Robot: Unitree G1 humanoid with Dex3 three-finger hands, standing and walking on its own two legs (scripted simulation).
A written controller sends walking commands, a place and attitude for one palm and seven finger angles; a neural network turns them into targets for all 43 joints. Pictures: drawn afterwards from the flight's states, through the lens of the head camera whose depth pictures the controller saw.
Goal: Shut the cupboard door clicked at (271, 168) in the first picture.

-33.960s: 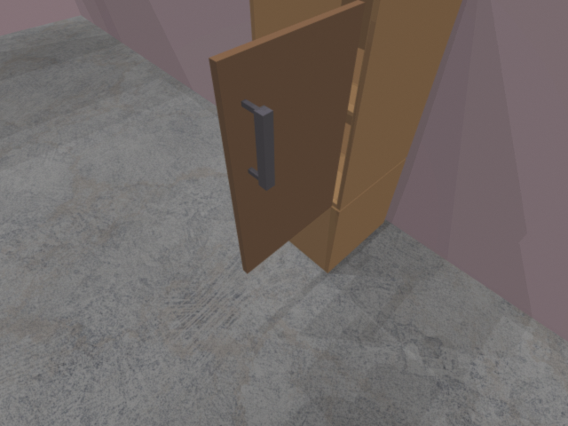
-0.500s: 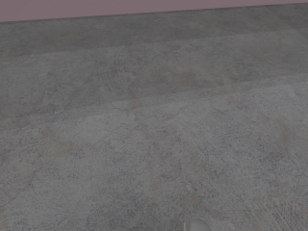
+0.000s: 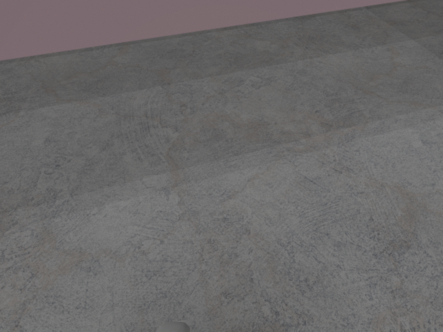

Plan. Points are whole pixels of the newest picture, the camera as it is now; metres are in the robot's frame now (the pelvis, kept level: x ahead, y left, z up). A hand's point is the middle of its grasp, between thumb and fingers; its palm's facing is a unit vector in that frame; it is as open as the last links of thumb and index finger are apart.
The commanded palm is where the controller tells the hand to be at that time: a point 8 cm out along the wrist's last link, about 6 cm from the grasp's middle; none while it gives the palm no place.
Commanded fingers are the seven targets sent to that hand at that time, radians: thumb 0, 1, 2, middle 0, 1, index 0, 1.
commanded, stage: turn to face it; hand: left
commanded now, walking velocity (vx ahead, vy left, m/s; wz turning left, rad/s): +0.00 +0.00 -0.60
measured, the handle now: out of the picture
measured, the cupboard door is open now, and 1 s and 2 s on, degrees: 58 58 58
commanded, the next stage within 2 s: none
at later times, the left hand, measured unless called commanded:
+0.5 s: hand (142, 301) +0.20 +0.18 -0.17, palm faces -0.27 -0.92 -0.29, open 7.4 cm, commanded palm none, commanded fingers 0.00 0.90 0.90 -0.20 -0.30 -0.20 -0.30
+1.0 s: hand (178, 257) +0.30 +0.12 -0.17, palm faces -0.56 -0.80 -0.22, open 7.4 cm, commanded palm none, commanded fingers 0.00 0.90 0.90 -0.20 -0.30 -0.20 -0.30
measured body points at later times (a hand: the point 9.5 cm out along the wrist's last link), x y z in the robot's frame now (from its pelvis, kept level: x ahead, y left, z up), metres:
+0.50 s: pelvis +0.04 +0.00 -0.02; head +0.08 -0.03 +0.43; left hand +0.21 +0.23 -0.15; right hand +0.04 -0.28 -0.17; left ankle +0.06 +0.15 -0.73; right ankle +0.01 -0.10 -0.75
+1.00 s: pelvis +0.09 +0.01 +0.00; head +0.14 -0.01 +0.44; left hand +0.33 +0.16 -0.15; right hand -0.01 -0.24 -0.14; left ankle +0.16 +0.12 -0.74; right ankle -0.01 -0.07 -0.68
